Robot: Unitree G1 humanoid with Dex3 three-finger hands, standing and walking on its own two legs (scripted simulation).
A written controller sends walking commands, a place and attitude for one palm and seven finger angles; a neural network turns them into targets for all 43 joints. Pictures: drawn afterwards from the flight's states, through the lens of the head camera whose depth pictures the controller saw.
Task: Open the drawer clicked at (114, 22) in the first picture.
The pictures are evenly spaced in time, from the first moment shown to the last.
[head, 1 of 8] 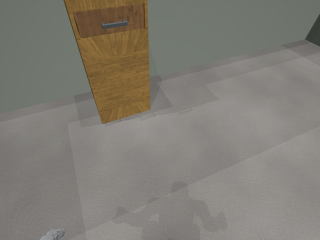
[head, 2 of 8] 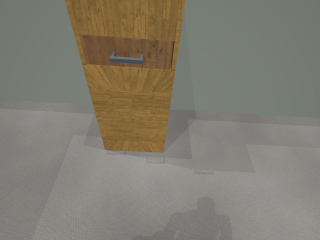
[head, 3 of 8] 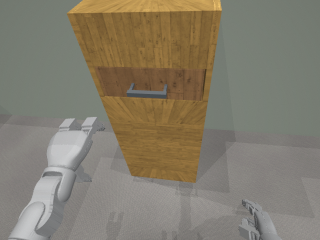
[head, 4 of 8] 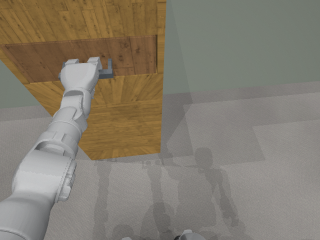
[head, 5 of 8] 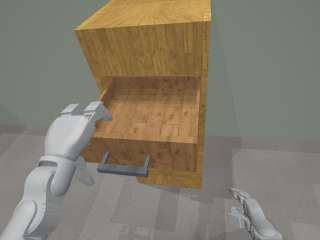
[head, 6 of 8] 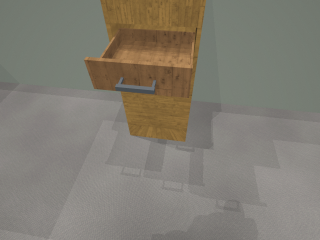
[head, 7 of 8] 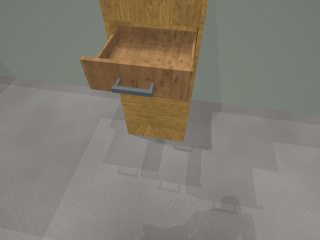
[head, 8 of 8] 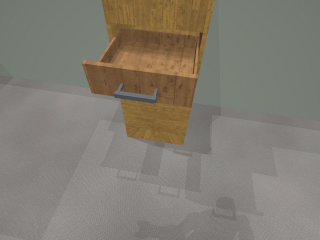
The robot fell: no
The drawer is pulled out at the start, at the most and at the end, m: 0.00 0.30 0.30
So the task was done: yes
